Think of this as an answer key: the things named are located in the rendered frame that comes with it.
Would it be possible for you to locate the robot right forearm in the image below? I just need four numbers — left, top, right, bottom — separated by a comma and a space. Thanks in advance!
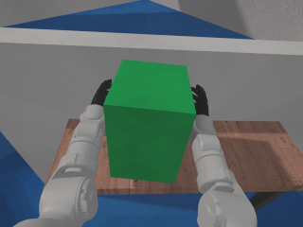
188, 114, 258, 220

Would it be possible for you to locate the robot left hand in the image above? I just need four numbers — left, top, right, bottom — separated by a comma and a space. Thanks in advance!
91, 79, 112, 107

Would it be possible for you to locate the robot right hand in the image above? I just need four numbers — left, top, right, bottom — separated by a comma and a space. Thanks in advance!
190, 84, 209, 116

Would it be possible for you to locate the carton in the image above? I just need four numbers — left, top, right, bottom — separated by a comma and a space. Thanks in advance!
103, 60, 196, 183

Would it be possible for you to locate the table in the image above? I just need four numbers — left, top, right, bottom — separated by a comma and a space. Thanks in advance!
43, 118, 303, 212

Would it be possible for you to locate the robot right upper arm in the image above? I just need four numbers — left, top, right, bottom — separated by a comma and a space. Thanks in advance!
197, 190, 258, 227

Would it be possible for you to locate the robot left forearm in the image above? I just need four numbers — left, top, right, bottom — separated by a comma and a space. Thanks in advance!
39, 104, 106, 215

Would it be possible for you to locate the robot left upper arm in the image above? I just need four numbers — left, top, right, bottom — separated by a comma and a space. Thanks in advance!
13, 176, 98, 227

